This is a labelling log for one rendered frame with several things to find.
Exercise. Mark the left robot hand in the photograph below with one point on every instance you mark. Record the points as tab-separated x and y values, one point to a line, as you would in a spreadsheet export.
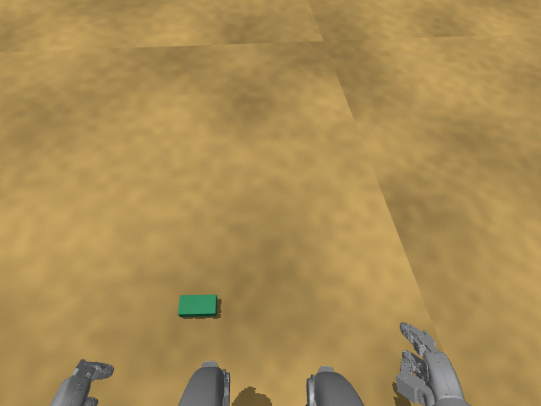
75	389

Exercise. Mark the small box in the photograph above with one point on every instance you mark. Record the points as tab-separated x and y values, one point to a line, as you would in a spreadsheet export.
197	305

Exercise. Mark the right robot hand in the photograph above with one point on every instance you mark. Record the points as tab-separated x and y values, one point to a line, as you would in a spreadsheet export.
435	376

